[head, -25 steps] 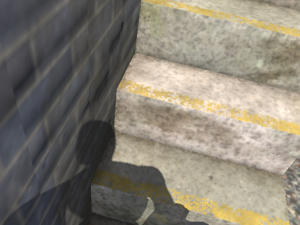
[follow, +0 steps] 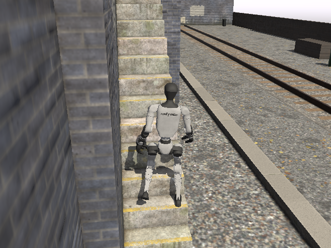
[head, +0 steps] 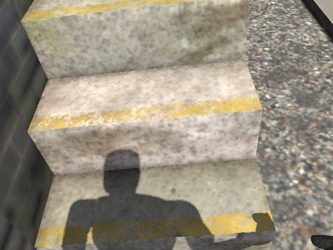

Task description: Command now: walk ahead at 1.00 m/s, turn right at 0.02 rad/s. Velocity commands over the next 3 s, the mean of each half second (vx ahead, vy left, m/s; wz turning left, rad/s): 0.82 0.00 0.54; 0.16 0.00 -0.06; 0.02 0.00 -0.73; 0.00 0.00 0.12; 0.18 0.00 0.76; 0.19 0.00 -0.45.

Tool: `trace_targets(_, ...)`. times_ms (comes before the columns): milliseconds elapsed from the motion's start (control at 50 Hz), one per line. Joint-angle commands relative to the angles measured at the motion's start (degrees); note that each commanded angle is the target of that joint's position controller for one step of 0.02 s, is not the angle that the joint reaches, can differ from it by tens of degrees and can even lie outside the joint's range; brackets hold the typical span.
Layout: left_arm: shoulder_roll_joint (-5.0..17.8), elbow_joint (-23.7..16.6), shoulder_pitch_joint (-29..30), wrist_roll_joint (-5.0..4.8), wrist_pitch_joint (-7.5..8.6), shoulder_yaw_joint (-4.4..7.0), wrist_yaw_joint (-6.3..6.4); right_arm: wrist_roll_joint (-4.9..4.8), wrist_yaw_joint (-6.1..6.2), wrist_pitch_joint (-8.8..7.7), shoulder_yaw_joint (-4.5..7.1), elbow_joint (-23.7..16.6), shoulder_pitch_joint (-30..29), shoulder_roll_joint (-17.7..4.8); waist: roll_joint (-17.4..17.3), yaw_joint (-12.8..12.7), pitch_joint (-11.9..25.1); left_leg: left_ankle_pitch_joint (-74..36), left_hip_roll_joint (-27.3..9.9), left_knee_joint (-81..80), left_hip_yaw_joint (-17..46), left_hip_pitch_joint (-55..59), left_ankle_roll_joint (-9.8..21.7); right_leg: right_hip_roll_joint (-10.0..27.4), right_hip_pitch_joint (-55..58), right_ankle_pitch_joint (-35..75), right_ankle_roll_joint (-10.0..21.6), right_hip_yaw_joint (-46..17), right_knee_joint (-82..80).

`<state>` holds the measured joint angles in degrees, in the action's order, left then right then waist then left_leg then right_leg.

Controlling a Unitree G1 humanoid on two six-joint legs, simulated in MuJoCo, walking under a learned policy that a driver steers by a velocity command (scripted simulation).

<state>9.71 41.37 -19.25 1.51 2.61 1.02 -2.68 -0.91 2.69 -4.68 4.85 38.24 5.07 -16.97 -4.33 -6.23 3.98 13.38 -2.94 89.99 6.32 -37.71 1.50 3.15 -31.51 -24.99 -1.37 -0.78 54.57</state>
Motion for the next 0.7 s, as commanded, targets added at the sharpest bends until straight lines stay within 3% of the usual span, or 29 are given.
trace_targets(20, 9.0, -6.1, 2.3, 1.49, 3.43, 1.53, 3.27, 0.85, 0.38, -2.78, -4.06, -8.3, -11.3, 10.4, 17.1, 1.7, 3.5, -14.0, 10.2, 39.2, 4.4, -26.6, -0.7, 17.5, 16.8, 6.9, 3.9, -24.1, -23.8)
trace_targets(60, 6.4, -3.4, -2.3, 0.21, 5.87, 1.98, 4.13, 1.79, -0.89, -2.01, -1.91, -4.7, -6.2, 4.9, 12.8, 1.4, 4.0, -13.7, 8.1, 38.3, 4.1, -26.6, -0.3, 19.8, 20.6, 4.3, 3.4, -23.4, -26.9)
trace_targets(100, 9.5, -2.4, -4.9, 0.09, 8.38, 3.77, 5.11, 0.85, -1.72, 0.01, 0.34, -2.2, -5.3, -0.7, 11.8, 0.0, -0.3, -12.2, 7.9, 33.0, 3.9, -26.2, 0.2, 20.2, 23.5, -0.6, 2.7, -22.4, -31.2)
trace_targets(140, 7.8, 1.7, -7.1, 1.12, 8.9, 4.18, 5.73, -0.32, -2.54, 1.98, 0.12, -3.9, -8.8, 3.4, 7.6, 0.1, -6.2, -12.0, 10.1, 40.1, 1.8, -30.7, 0.4, 20.7, 24.2, 5.7, 3.5, -18.0, -33.9)
trace_targets(160, 8.6, 4.2, -10.5, 0.89, 9.37, 4.83, 5.37, -0.2, -2.68, 3.21, -0.2, -5.1, -8.8, 5.2, 6.8, 0.1, -7.6, -8.2, 10.9, 45.8, 0.4, -34.1, 0.9, 20.3, 26.5, 6.3, 4.1, -16.1, -35.6)
trace_targets(180, 8.0, 5.0, -10.5, 1.45, 9.11, 4.37, 3.7, 0.01, -3.0, 3.86, -0.89, -7.5, -10.2, 6.8, 7.5, 1.4, -9.6, -3.2, 11.3, 50.3, 0.1, -38.8, 1.0, 20.3, 28.4, 3.6, 6.3, -16.1, -37.0)
trace_targets(200, 8.2, 5.1, -9.4, 1.52, 9.0, 4.44, 2.97, -0.33, -3.35, 4.28, -0.75, -8.7, -9.8, 6.2, 7.1, 2.8, -11.0, -1.6, 10.2, 50.9, 0.9, -40.7, 1.5, 20.8, 29.1, 3.3, 6.9, -13.5, -39.6)
trace_targets(220, 9.5, 5.6, -8.8, 1.84, 8.95, 5.0, 2.51, 0.41, -2.88, 4.43, -0.6, -9.6, -10.8, 5.7, 10.8, 3.0, -11.0, 2.8, 10.7, 59.5, 0.2, -44.7, 2.2, 22.2, 30.0, 7.2, 7.7, -10.8, -41.1)
trace_targets(240, 8.6, 6.1, -8.8, 2.09, 8.98, 4.67, 2.15, 0.59, -2.69, 4.84, -0.53, -11.0, -11.3, 5.9, 10.5, 3.7, -11.6, 5.7, 10.0, 62.5, 0.4, -48.0, 2.7, 21.8, 31.7, 7.9, 7.8, -7.6, -40.7)
trace_targets(260, 5.9, 7.1, -5.2, 2.21, 9.36, 3.87, 1.65, -0.15, -2.46, 5.11, -0.41, -13.1, -13.6, 4.8, 10.0, 5.5, -14.9, 8.3, 9.3, 56.5, -0.1, -44.8, 3.4, 19.5, 26.6, 13.3, 6.9, -1.5, -43.8)
trace_targets(280, 7.1, 7.3, -3.2, 2.32, 9.62, 4.06, 1.85, -0.46, -2.18, 5.42, -0.84, -14.5, -15.9, 5.2, 10.0, 6.7, -15.1, 8.4, 9.2, 50.5, -2.4, -38.8, 3.3, 17.9, 21.8, 21.0, 6.2, 4.7, -46.8)
trace_targets(320, 10.4, 7.0, 0.1, 1.6, 8.78, 4.75, 2.03, 0.17, -1.59, 6.67, -0.57, -15.2, -10.9, 3.7, 10.4, 10.2, -12.7, 6.8, 7.5, 30.2, -6.3, -25.3, 3.1, 13.3, 18.9, 36.6, 3.8, 14.9, -48.5)
trace_targets(360, 11.6, 8.1, 0.8, 0.65, 8.02, 4.4, 2.36, 0.59, -0.99, 7.88, -0.68, -15.1, -6.7, 3.4, 12.3, 13.4, -9.8, 6.8, 5.2, 10.3, -12.3, -15.7, 4.7, 10.6, 23.9, 63.4, 2.8, 20.6, -48.5)
trace_targets(380, 16.6, 7.7, 2.7, -2.18, 7.9, 4.78, 3.21, -1.52, -0.71, 8.33, -1.69, -16.2, -5.0, 3.4, 16.4, 16.2, -4.9, 18.1, 7.6, -12.4, -16.5, -3.5, 6.1, 11.0, 24.4, 94.9, 7.0, 19.0, -47.9)
trace_targets(400, 18.8, 7.0, 2.1, -3.26, 6.77, 4.98, 4.39, -3.36, 0.01, 8.95, -0.86, -11.3, 4.8, 2.7, 17.0, 17.7, 7.3, 16.6, 11.0, -13.0, -16.8, 10.0, 5.7, 11.9, 28.9, 116.7, 9.4, 16.5, -38.5)
trace_targets(420, 21.3, 6.8, 0.5, -4.35, 5.5, 5.03, 3.42, -2.78, -0.37, 6.8, -0.34, -8.7, 15.1, 3.6, 26.6, 18.6, 12.4, 22.2, 15.1, -18.4, -15.3, 17.8, 5.6, 14.9, 32.3, 131.9, 12.2, 15.5, -25.3)
trace_targets(440, 21.0, 3.1, 3.8, -4.93, 4.15, 5.65, 2.08, -0.63, -0.38, 5.25, 1.26, -8.6, 16.8, -1.2, 22.2, 21.5, 12.2, 20.9, 13.9, -30.7, 0.1, 18.5, 8.5, 10.6, 31.6, 119.4, 7.0, 11.7, -2.7)
trace_targets(460, 16.4, -1.2, 8.7, -3.76, 4.31, 5.17, -0.09, 0.44, 1.03, 6.27, 2.89, -4.9, 19.6, -8.7, 1.0, 18.9, 11.1, 11.7, 6.6, -49.7, 24.2, 23.9, 11.8, 1.0, 12.7, 71.0, 3.1, 9.0, 18.6)
trace_targets(480, 8.6, -4.8, 11.4, -0.83, 3.7, 3.48, -2.6, 0.89, 3.19, 7.24, 3.87, -4.6, 9.7, -11.1, -5.5, 11.0, 10.1, 18.1, 3.7, -64.0, 46.1, 21.0, 14.3, -8.7, -3.0, 19.6, 0.5, -1.4, 40.7)
trace_targets(500, 4.0, -5.3, 8.6, 1.91, 4.01, 2.47, -3.67, 2.22, 3.12, 7.07, 2.22, -6.8, 1.5, -6.4, 0.4, 7.9, 7.6, 33.6, 3.9, -64.4, 43.4, 13.8, 13.3, -8.1, -9.6, 25.1, 1.5, -8.0, 57.4)
trace_targets(520, -0.3, -6.9, 10.0, 2.9, 3.46, 1.08, -3.35, 1.21, 2.67, 5.68, 0.88, -4.9, -0.6, -3.3, 0.4, 4.9, 0.2, 28.7, 3.3, -61.7, 37.7, 6.4, 13.3, -7.4, -13.0, 28.9, 2.5, -6.7, 62.5)
trace_targets(540, -2.5, -8.9, 11.2, 3.77, 3.38, -0.45, -2.42, -0.43, 3.52, 3.9, -0.19, -2.4, -0.3, -0.5, 1.7, 2.7, -7.5, 18.6, 4.7, -56.4, 28.7, 0.2, 12.0, -6.5, -16.9, 30.7, 3.2, -5.0, 63.0)
trace_targets(560, -5.1, -10.2, 13.1, 4.81, 2.48, -1.82, -1.03, 0.34, 3.94, 2.43, -0.99, -0.8, 0.6, 0.1, 5.9, 1.4, -9.8, 4.6, 5.6, -53.7, 17.7, -3.3, 11.8, -4.4, -15.9, 29.4, 2.2, -6.0, 61.4)
trace_targets(580, -3.5, -8.9, 9.5, 4.49, 1.68, -1.74, -0.34, 1.2, 3.65, 1.89, -1.64, -0.5, 0.4, 1.2, 7.4, 0.5, -9.1, 1.0, 5.8, -53.6, 14.4, -0.8, 11.1, -5.0, -17.6, 27.3, 1.3, -5.1, 60.3)
trace_targets(600, -1.2, -8.0, 7.5, 4.15, 0.81, -1.51, 0.22, 0.97, 3.55, 1.61, -2.24, 0.0, 1.7, 2.5, 6.7, 0.8, -9.3, -2.6, 5.0, -53.5, 12.6, 1.2, 10.6, -4.4, -19.3, 26.0, 0.7, -4.5, 56.8)
trace_targets(640, 2.3, -5.7, 8.3, 2.51, -1.55, -0.82, 2.81, 1.34, 3.86, 1.27, -2.63, 1.3, 8.9, 3.2, 0.9, 5.1, -6.3, -31.6, 0.8, -55.7, 10.7, 12.6, 9.4, -5.0, -22.4, 19.4, 1.9, -0.7, 57.6)
trace_targets(660, 1.4, -2.7, 7.1, 1.96, -1.82, -0.89, 3.4, 1.53, 3.48, 0.65, -3.62, 3.5, 14.2, 5.7, 2.2, 6.9, -2.9, -43.0, -2.5, -57.4, 12.6, 19.8, 6.8, -5.2, -25.4, 16.8, 1.9, -0.5, 63.8)
trace_targets(680, 0.9, -2.9, 7.7, 1.42, -2.55, -0.43, 3.62, 1.85, 3.57, -0.38, -2.95, 4.0, 17.6, 4.0, -0.6, 8.4, -1.3, -42.9, -4.5, -59.8, 11.9, 25.9, 6.1, -5.3, -29.3, 13.5, 2.6, -1.2, 66.9)
trace_targets(700, 0.4, -4.0, 10.0, 0.66, -2.96, -0.49, 3.93, 0.94, 4.27, -0.15, -2.29, 4.4, 18.2, 2.4, 0.0, 8.8, -3.4, -41.8, -4.8, -60.7, 10.2, 27.3, 6.8, -4.5, -33.6, 11.1, 2.0, -1.1, 64.6)
